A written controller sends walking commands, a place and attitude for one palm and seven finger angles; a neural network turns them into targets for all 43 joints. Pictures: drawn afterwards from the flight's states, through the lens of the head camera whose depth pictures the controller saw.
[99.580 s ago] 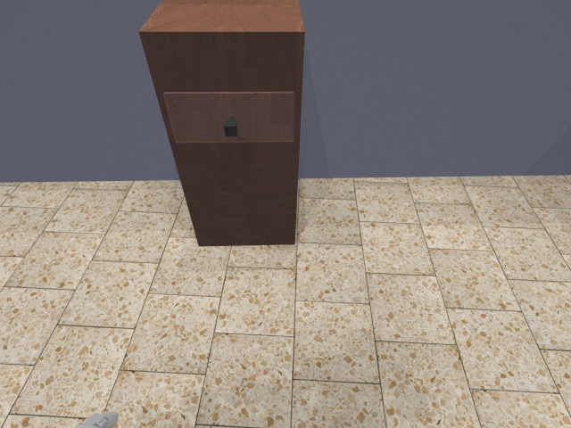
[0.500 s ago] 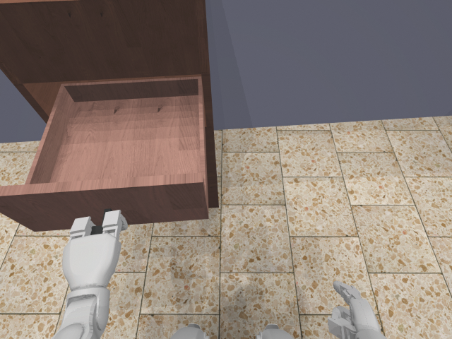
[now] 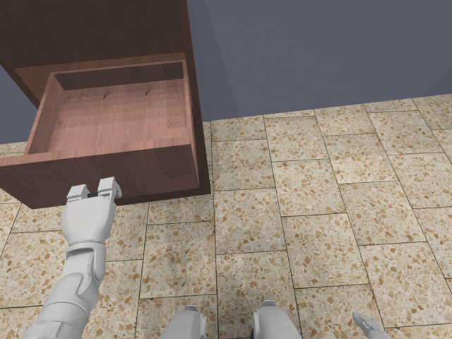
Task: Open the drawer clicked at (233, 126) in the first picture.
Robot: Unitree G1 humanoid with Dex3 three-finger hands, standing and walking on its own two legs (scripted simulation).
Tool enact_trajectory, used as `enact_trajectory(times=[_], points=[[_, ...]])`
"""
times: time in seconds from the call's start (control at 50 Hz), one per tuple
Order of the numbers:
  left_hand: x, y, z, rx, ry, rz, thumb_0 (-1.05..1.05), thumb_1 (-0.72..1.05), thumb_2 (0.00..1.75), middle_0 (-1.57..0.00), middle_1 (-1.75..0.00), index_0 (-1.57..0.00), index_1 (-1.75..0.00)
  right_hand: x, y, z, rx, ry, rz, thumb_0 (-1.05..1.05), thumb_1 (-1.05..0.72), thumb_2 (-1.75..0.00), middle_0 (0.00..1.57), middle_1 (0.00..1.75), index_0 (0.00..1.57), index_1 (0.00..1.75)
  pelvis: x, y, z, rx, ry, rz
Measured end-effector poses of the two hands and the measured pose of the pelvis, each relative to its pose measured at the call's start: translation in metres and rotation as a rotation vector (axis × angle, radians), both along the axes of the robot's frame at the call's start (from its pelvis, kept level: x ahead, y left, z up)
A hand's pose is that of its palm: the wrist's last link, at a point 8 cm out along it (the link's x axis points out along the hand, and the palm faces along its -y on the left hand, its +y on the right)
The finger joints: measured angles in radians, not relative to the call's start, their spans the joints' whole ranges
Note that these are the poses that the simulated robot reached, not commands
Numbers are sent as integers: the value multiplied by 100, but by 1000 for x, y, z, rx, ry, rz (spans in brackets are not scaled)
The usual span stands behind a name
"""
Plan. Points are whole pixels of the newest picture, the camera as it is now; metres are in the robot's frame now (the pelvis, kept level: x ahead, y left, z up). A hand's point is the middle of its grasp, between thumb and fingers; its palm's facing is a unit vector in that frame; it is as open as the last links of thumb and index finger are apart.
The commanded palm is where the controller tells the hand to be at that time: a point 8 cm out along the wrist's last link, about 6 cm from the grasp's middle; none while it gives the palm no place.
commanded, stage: pull the drawer open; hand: left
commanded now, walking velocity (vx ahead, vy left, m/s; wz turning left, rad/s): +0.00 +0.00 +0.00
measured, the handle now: (100, 196) +0.39 +0.27 -0.03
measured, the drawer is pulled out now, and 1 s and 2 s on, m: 0.28 0.30 0.30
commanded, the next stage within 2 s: relax the arm and regain balance in 0.66 s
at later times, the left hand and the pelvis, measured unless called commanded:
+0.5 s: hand (102, 225) +0.33 +0.26 -0.05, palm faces +0.00 -0.02 -1.00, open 7.0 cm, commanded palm +0.30 +0.27 +0.00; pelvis +0.01 +0.00 +0.00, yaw +1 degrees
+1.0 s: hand (101, 230) +0.30 +0.23 +0.00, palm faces -0.25 -0.75 -0.61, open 13.9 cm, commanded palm none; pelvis +0.08 +0.00 +0.07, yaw -4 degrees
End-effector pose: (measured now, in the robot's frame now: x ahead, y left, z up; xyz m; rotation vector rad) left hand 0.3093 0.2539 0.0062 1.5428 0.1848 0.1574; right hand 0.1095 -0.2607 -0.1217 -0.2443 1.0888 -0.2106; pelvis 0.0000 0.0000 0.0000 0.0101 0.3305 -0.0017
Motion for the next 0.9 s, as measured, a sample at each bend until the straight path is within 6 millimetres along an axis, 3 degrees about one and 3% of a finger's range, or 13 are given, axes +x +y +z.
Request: enact_trajectory(times=[0.12,0.24,0.58,0.76,0.82,0.86,0.9], points=[[0,1,-1,-1,-9,-11,-1,56,77,-39,-135,-28,-134,-11,7,-8,15,16,3,1,-90,-90,20,30,20,30,-6,2,-3,2,8,1],[0,1,-1,0,-16,-16,-1,56,79,-39,-135,-28,-135,-5,13,-11,23,12,17,1,-90,-90,20,30,20,30,-6,3,-4,0,12,6],[1,0,0,-3,-3,-2,0,57,75,-37,-135,-27,-134,40,14,6,22,-39,44,1,-90,-90,20,30,20,30,13,4,5,-5,16,7],[-20,-4,2,-46,30,27,3,60,70,-35,-135,-25,-132,67,15,29,40,-102,17,1,-90,-90,20,30,20,30,40,7,16,-8,11,-22],[-17,3,9,-370,87,157,4,40,62,-21,-136,-27,-105,74,15,36,13,-132,11,1,-90,-90,20,30,20,30,46,8,25,-7,-98,-34],[-18,8,18,-633,189,238,4,20,55,-13,-123,-26,-87,75,16,41,34,-154,-14,1,-90,-90,20,29,20,30,54,11,37,-11,-157,-30],[-16,11,28,-724,304,272,3,2,48,-12,-108,-27,-73,71,16,44,66,-154,-40,1,-90,-90,20,29,20,30,63,10,50,-1,-203,-35]])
